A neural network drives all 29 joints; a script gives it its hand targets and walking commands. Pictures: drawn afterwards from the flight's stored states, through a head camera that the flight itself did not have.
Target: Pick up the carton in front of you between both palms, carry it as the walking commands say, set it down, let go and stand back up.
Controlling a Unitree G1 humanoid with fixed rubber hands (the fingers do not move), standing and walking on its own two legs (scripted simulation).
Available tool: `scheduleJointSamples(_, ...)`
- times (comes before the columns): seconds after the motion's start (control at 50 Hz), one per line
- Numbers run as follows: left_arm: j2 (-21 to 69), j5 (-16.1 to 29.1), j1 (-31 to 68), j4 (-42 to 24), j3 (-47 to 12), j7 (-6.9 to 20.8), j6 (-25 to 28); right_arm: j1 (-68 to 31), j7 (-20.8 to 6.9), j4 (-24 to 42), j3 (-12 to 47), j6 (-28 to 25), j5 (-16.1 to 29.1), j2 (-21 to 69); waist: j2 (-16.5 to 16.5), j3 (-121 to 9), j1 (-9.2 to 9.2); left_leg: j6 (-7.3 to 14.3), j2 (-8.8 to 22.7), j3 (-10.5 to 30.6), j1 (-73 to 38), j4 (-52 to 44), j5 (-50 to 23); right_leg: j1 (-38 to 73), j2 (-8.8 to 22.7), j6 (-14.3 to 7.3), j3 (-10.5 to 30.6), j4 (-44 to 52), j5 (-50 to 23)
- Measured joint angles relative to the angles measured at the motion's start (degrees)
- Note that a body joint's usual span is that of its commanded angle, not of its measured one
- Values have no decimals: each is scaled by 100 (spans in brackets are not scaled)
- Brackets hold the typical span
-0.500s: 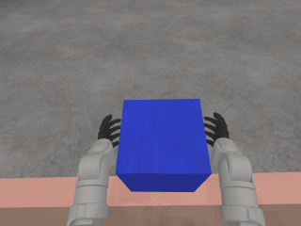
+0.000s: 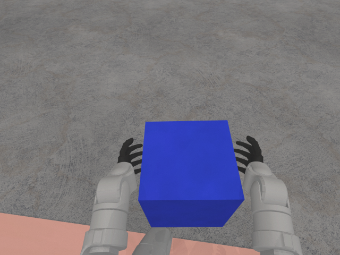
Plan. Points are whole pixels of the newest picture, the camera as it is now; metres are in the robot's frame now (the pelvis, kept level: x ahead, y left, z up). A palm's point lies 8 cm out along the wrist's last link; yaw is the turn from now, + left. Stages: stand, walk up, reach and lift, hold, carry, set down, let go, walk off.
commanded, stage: carry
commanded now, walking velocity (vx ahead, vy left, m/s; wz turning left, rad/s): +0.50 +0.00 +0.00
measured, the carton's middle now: (186, 177) +0.32 +0.04 -0.05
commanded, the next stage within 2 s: none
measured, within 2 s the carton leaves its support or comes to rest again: neither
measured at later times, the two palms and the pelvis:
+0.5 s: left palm (179, 94) +0.77 +0.11 -0.15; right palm (250, 98) +0.75 -0.20 -0.12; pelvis +0.44 -0.02 -0.20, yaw -2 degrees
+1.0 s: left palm (182, 60) +1.15 +0.13 -0.22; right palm (234, 64) +1.14 -0.17 -0.21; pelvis +0.83 -0.01 -0.26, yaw -3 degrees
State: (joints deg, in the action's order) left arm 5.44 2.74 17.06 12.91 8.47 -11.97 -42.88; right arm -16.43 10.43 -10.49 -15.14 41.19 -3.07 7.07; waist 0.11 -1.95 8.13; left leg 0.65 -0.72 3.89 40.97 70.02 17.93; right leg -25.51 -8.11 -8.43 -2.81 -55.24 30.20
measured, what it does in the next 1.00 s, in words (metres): goes down: left foot 0.15 m lower, then right foot 0.15 m lower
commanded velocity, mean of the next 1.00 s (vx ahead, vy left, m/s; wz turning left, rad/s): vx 0.50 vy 0.00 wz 0.00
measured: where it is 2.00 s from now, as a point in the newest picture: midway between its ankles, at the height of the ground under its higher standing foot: (203, 117)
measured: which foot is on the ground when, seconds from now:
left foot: up 0.00-0.18, down 0.20-0.52, up 0.54-0.90, down 0.92-1.00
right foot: down 0.00-0.18, up 0.20-0.50, down 0.52-0.92, up 0.94-1.00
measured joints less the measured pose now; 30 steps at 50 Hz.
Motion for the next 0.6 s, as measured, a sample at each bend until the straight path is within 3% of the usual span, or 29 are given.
scheduleJointSamples(0.06, 38, 36, -66, 10, -23, 23, 171, 203, -56, 127, -8, -180, -29, 49, 17, 54, 46, 111, 77, -79, 149, -1288, -1761, 249, -26, 24, 193, -349, 773)
scheduleJointSamples(0.12, 52, 44, -100, -81, -95, 47, 328, 350, -47, 312, 85, -338, -7, 10, 156, 59, -88, 176, 81, -302, -262, -2849, -3201, 561, -2, 69, 185, -896, 1399)
scheduleJointSamples(0.14, 45, 51, -113, -143, -97, 67, 362, 382, -41, 370, 153, -372, 50, -14, 182, 58, -174, 199, 43, -455, -517, -3154, -3430, 626, 55, 66, 105, -1253, 1334)
scheduleJointSamples(0.18, -40, 49, -219, -335, -52, 140, 384, 336, -23, 372, 351, -393, 146, -22, 200, -27, -533, 356, -85, -818, -1218, -3507, -3717, 619, 256, 173, -120, -2279, 86)
scheduleJointSamples(0.22, -225, -37, -260, -451, 34, 150, 443, 112, 35, 302, 585, -350, 258, 2, 232, -221, -1063, 626, -228, -878, -1649, -3542, -2760, 218, 333, 401, -106, -3660, 1)
scheduleJointSamples(0.26, -366, -279, -140, -270, 130, 74, 450, 45, 233, 275, 830, -327, 361, -20, -124, -216, -1392, 759, -552, -1069, -1395, -2542, -2139, -253, 463, 450, 395, -3888, -29)
scheduleJointSamples(0.3, -233, -463, -244, -173, 258, -4, 351, 72, 440, 250, 1043, -150, 479, -124, -186, -270, -1497, 730, -646, -1135, -1513, -2009, -1247, -690, 509, 547, 674, -3044, -211)
scheduleJointSamples(0.34, -87, -495, -368, -149, 392, 5, 224, 57, 475, 159, 1069, 57, 619, -196, -112, -336, -1610, 630, -684, -985, -1730, -1754, -317, -1015, 633, 681, 693, -1787, -892)
scheduleJointSamples(0.38, -28, -444, -357, -159, 493, 45, 110, -40, 464, 57, 985, 160, 701, -190, -89, -333, -1683, 496, -699, -751, -2063, -1655, 945, -1236, 739, 760, 620, -754, -1995)
scheduleJointSamples(0.42, -19, -444, -276, -257, 587, 69, 63, -202, 465, -2, 953, 176, 736, -179, -160, -324, -1774, 403, -717, -534, -2310, -1493, 2126, -1314, 877, 717, 558, 358, -3640)
scheduleJointSamples(0.46, -58, -442, -162, -422, 610, 62, 50, -379, 469, 68, 938, 153, 758, -170, -358, -215, -1729, 321, -726, -510, -2476, -1066, 2683, -1083, 985, 619, 506, 1640, -4679)
scheduleJointSamples(0.52, -120, -467, -90, -720, 520, 35, 1, -585, 456, 297, 866, 194, 770, -137, -583, -103, -1427, 238, -597, -696, -2619, 157, 2158, -355, 1024, 397, 99, 3012, -5234)
scheduleJointSamples(0.56, -81, -388, 92, -746, 378, 9, -12, -692, 308, 436, 702, 179, 763, -249, -376, -194, -1158, 150, -346, -494, -2069, 1419, 2109, -266, 737, 281, -25, 2508, -2807)
scheduleJointSamples(0.58, -70, -322, 190, -721, 292, -6, -16, -719, 229, 462, 609, 131, 723, -306, -235, -193, -1006, 127, -227, -304, -1657, 1863, 1986, -438, 565, 280, -102, 2131, -2029)
scheduleJointSamples(0.6, -68, -249, 245, -737, 193, -15, -56, -678, 172, 496, 503, 94, 678, -324, -171, -147, -856, 131, -155, -150, -1279, 2104, 1795, -573, 473, 221, -210, 1815, -1838)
